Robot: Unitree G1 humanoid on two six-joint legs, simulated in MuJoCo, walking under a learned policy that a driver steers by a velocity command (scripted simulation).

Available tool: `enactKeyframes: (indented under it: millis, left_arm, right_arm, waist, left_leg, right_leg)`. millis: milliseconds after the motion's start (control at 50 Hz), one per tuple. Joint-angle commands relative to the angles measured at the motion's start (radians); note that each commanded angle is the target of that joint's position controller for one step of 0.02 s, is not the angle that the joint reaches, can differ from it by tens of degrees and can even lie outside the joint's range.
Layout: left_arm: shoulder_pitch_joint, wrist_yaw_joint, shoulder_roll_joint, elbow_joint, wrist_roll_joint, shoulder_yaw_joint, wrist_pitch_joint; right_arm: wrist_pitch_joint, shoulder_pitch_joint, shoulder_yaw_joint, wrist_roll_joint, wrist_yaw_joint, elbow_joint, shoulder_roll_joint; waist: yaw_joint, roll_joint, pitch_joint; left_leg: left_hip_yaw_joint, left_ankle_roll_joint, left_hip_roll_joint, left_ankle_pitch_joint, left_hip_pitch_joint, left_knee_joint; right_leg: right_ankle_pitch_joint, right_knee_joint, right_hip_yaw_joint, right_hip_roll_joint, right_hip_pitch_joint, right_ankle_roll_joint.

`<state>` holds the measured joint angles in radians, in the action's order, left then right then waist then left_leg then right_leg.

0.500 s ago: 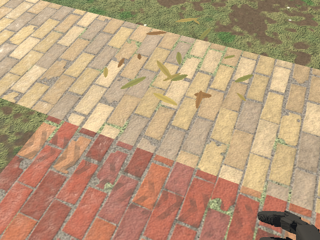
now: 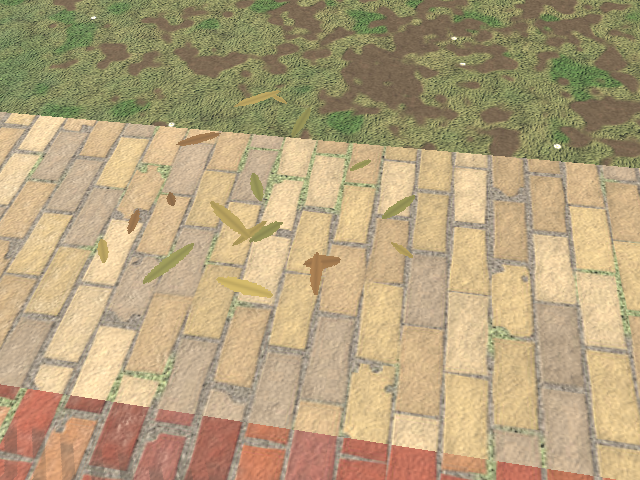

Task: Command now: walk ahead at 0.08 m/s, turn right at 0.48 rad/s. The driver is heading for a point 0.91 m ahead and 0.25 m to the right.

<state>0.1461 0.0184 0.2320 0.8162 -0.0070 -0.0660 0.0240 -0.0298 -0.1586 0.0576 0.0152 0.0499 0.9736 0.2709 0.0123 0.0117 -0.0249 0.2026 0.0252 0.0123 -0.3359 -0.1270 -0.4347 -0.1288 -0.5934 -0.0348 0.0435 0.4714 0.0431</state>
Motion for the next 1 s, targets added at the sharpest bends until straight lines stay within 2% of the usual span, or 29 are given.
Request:
enactKeyframes:
  millis: [20, 40, 60, 80, 100, 120, 180, 240, 280, 320, 380, 420, 440, 460, 480, 500, 520, 540, 580, 620, 700, 820, 860, 880, 920, 940, 960, 980, 1000]
  left_arm:
    - [0.166, -0.01, 0.235, -0.049, 0.008, -0.08, 0.012]
    - [0.195, -0.023, 0.316, -0.062, 0.022, -0.091, 0.006]
    - [0.22, -0.016, 0.239, -0.074, 0.029, -0.067, 0.012]
    - [0.14, -0.016, 0.212, -0.102, 0.022, -0.062, 0.018]
    - [0.068, -0.023, 0.196, -0.12, 0.004, -0.059, 0.016]
    - [0.031, -0.029, 0.18, -0.134, -0.005, -0.053, 0.009]
    - [0.026, -0.043, 0.19, -0.149, 0.01, -0.055, -0.008]
    - [0.049, -0.057, 0.215, -0.161, 0.003, -0.065, -0.014]
    - [0.039, -0.063, 0.211, -0.173, -0.006, -0.064, -0.02]
    - [0.028, -0.065, 0.215, -0.182, -0.004, -0.064, -0.022]
    - [0.036, -0.062, 0.213, -0.189, -0.004, -0.062, -0.022]
    - [0.01, -0.063, 0.198, -0.201, -0.01, -0.055, -0.027]
    - [-0.009, -0.063, 0.171, -0.214, -0.011, -0.047, -0.029]
    - [0.001, -0.06, 0.089, -0.221, -0.014, -0.026, -0.028]
    - [-0.004, -0.053, 0.085, -0.269, -0.022, -0.025, -0.011]
    - [-0.026, -0.045, 0.16, -0.282, -0.017, -0.038, 0.005]
    - [-0.002, -0.038, 0.194, -0.262, -0.012, -0.049, 0.007]
    - [0.031, -0.034, 0.19, -0.236, -0.006, -0.052, 0.005]
    - [0.023, -0.021, 0.153, -0.233, -0.004, -0.045, 0.011]
    - [0.007, -0.014, 0.118, -0.246, -0.013, -0.035, 0.015]
    - [-0.067, -0.002, 0.101, -0.294, -0.019, -0.025, 0.015]
    - [-0.192, 0.039, 0.055, -0.352, -0.024, 0.003, 0.023]
    - [-0.188, 0.046, 0.073, -0.362, -0.021, -0.002, 0.026]
    - [-0.153, 0.046, 0.097, -0.358, -0.016, -0.014, 0.027]
    - [0.126, 0.031, 0.181, -0.28, -0.016, -0.064, 0.022]
    - [0.298, 0.008, 0.253, -0.243, -0.011, -0.089, 0.008]
    - [0.294, 0.004, 0.346, -0.232, -0.011, -0.089, 0.015]
    - [0.324, 0.006, 0.251, -0.234, 0.002, -0.064, 0.024]
    - [0.272, 0.011, 0.216, -0.214, 0.006, -0.048, 0.034]
  right_arm:
    - [0.011, -0.041, 0.028, -0.015, 0.008, -0.071, 0.132]
    - [0.002, -0.053, 0.003, -0.057, -0.008, -0.108, 0.053]
    - [-0.007, -0.041, 0.004, -0.037, -0.025, -0.111, 0.078]
    - [-0.008, 0.01, 0.013, -0.001, -0.03, -0.123, 0.106]
    - [-0.002, 0.035, 0.017, 0.003, -0.023, -0.12, 0.112]
    - [0.007, 0.057, 0.024, -0.012, -0.011, -0.12, 0.125]
    - [0.02, 0.047, 0.025, -0.016, -0.004, -0.129, 0.101]
    - [0.021, 0.058, 0.02, -0.012, 0.004, -0.133, 0.083]
    - [0.019, 0.072, 0.02, -0.01, -0.002, -0.141, 0.087]
    - [0.008, 0.095, 0.023, -0.007, -0.013, -0.157, 0.098]
    - [-0.024, 0.069, 0.029, 0.002, -0.03, -0.161, 0.11]
    - [-0.044, -0.014, 0.036, 0.01, -0.038, -0.139, 0.107]
    - [-0.049, -0.094, 0.047, 0.006, -0.036, -0.113, 0.131]
    - [-0.051, -0.196, 0.062, -0.009, -0.03, -0.092, 0.192]
    - [-0.052, -0.184, 0.073, -0.042, -0.036, -0.104, 0.268]
    - [-0.063, -0.109, 0.072, -0.048, -0.037, -0.132, 0.24]
    - [-0.067, -0.054, 0.057, -0.026, -0.028, -0.154, 0.175]
    - [-0.066, -0.039, 0.048, -0.013, -0.024, -0.163, 0.143]
    - [-0.067, -0.077, 0.039, -0.018, -0.019, -0.155, 0.129]
    - [-0.074, -0.13, 0.037, -0.028, -0.023, -0.142, 0.126]
    - [-0.068, -0.182, 0.036, -0.029, -0.029, -0.138, 0.142]
    - [-0.052, -0.254, 0.04, -0.001, -0.039, -0.117, 0.182]
    - [-0.043, -0.259, 0.046, 0.013, -0.046, -0.107, 0.205]
    - [-0.04, -0.257, 0.05, 0.018, -0.045, -0.104, 0.223]
    - [-0.036, -0.251, 0.045, 0.019, -0.037, -0.1, 0.225]
    - [-0.048, -0.238, 0.027, -0.006, -0.036, -0.133, 0.183]
    - [-0.074, -0.344, -0.019, -0.025, -0.053, -0.173, 0.045]
    - [-0.099, -0.242, 0.009, 0.017, -0.06, -0.16, 0.148]
    - [-0.105, -0.141, 0.018, 0.043, -0.061, -0.206, 0.169]
  waist:
    - [-0.066, 0.12, 0.168]
    - [-0.021, 0.317, 0.229]
    - [-0.054, 0.213, 0.371]
    - [-0.044, 0.133, 0.29]
    - [-0.024, 0.045, 0.217]
    - [-0.016, 0.007, 0.177]
    - [0.011, 0.079, 0.158]
    - [-0.004, 0.097, 0.175]
    - [-0.013, 0.111, 0.182]
    - [-0.02, 0.162, 0.149]
    - [-0.013, 0.172, 0.134]
    - [0.04, 0.152, 0.116]
    - [0.076, 0.118, 0.105]
    - [0.086, -0.051, 0.143]
    - [0.053, -0.225, 0.073]
    - [0.026, -0.228, -0.008]
    - [0.013, -0.198, -0.032]
    - [0.006, -0.175, -0.022]
    - [0.025, -0.145, -0.026]
    - [0.043, -0.125, -0.023]
    - [0.078, -0.129, -0.051]
    - [0.113, -0.111, -0.114]
    - [0.081, -0.128, -0.106]
    - [0.045, -0.149, -0.067]
    - [-0.122, -0.137, 0.113]
    - [-0.194, -0.044, 0.248]
    - [-0.079, 0.244, 0.414]
    - [-0.152, 0.126, 0.455]
    - [-0.137, 0.125, 0.279]
  left_leg:
    - [-0.034, 0.006, -0.142, 0.499, -0.096, -0.414]
    - [-0.058, -0.066, 0.051, -0.32, -0.443, -0.729]
    - [-0.273, -0.049, 0.049, -0.375, -0.488, -0.861]
    - [-0.295, -0.037, 0.015, -0.298, -0.541, -0.885]
    - [-0.29, -0.039, -0.016, -0.21, -0.556, -0.838]
    - [-0.289, -0.046, -0.038, -0.154, -0.538, -0.773]
    - [-0.269, -0.064, -0.012, -0.072, -0.434, -0.618]
    - [-0.281, -0.088, 0.005, -0.037, -0.411, -0.482]
    - [-0.281, -0.089, 0.005, 0.008, -0.373, -0.389]
    - [-0.269, -0.084, 0.015, 0.003, -0.337, -0.317]
    - [-0.257, -0.057, 0.027, -0.023, -0.243, -0.198]
    - [-0.239, -0.021, 0.02, 0.054, -0.087, -0.022]
    - [-0.26, 0.007, -0.036, 0.063, 0.052, 0.063]
    - [-0.465, 0.062, -0.249, -0.092, 0.203, 0.135]
    - [-0.805, 0.166, -0.414, -0.323, 0.186, 0.247]
    - [-0.845, 0.207, -0.449, -0.405, 0.112, 0.271]
    - [-0.735, 0.171, -0.392, -0.354, 0.106, 0.274]
    - [-0.631, 0.128, -0.338, -0.258, 0.118, 0.27]
    - [-0.476, 0.1, -0.29, -0.066, 0.101, 0.281]
    - [-0.365, 0.101, -0.266, 0.068, 0.098, 0.283]
    - [-0.235, 0.112, -0.259, 0.218, 0.107, 0.288]
    - [-0.142, 0.118, -0.297, 0.31, 0.131, 0.283]
    - [-0.123, 0.115, -0.316, 0.52, 0.164, 0.231]
    - [-0.104, 0.108, -0.319, 0.752, 0.179, 0.159]
    - [-0.032, 0.066, -0.278, 1.03, 0.093, -0.174]
    - [-0.035, 0.028, -0.24, 0.671, -0.183, -0.478]
    - [-0.127, -0.023, -0.056, -0.232, -0.533, -0.826]
    - [-0.298, -0.009, -0.066, -0.237, -0.593, -0.935]
    - [-0.271, 0.0, -0.102, -0.153, -0.666, -0.948]
  right_leg:
    - [0.501, 0.156, 0.182, 0.075, -0.319, 0.116]
    - [0.894, 0.136, 0.532, 0.307, -0.566, 0.312]
    - [0.688, 0.181, 0.618, 0.334, -0.596, 0.363]
    - [0.555, 0.205, 0.531, 0.288, -0.528, 0.32]
    - [0.426, 0.224, 0.448, 0.236, -0.446, 0.26]
    - [0.332, 0.243, 0.41, 0.207, -0.369, 0.226]
    - [0.266, 0.271, 0.358, 0.135, -0.258, 0.203]
    - [0.197, 0.269, 0.38, 0.128, -0.271, 0.199]
    - [-0.144, 0.312, 0.408, 0.104, -0.236, 0.185]
    - [-0.345, 0.352, 0.458, 0.096, -0.187, 0.177]
    - [-0.432, 0.349, 0.501, 0.088, -0.158, 0.165]
    - [-0.483, 0.311, 0.499, 0.05, -0.08, 0.13]
    - [-0.492, 0.239, 0.458, 0.002, 0.032, 0.083]
    - [-0.497, -0.062, 0.312, -0.093, 0.18, 0.021]
    - [-0.438, -0.255, 0.207, -0.173, 0.403, 0.016]
    - [-0.358, -0.379, 0.226, -0.078, 0.471, 0.011]
    - [-0.267, -0.423, 0.222, -0.055, 0.478, 0.0]
    - [-0.207, -0.453, 0.2, -0.042, 0.456, -0.017]
    - [-0.1, -0.522, 0.166, -0.021, 0.434, -0.038]
    - [-0.025, -0.547, 0.141, -0.007, 0.429, -0.05]
    - [0.071, -0.406, 0.106, 0.018, 0.414, -0.068]
    - [0.037, -0.119, -0.004, 0.013, 0.27, -0.022]
    - [-0.05, -0.047, -0.039, -0.023, 0.178, 0.021]
    - [-0.083, -0.021, -0.062, -0.058, 0.083, 0.047]
    - [0.026, 0.084, -0.079, -0.123, -0.345, 0.112]
    - [0.058, 0.028, 0.139, 0.038, -0.702, 0.16]
    - [-0.131, 0.149, 0.704, 0.327, -0.955, 0.329]
    - [-0.14, 0.248, 0.779, 0.342, -0.911, 0.315]
    - [-0.016, 0.255, 0.591, 0.299, -0.782, 0.267]
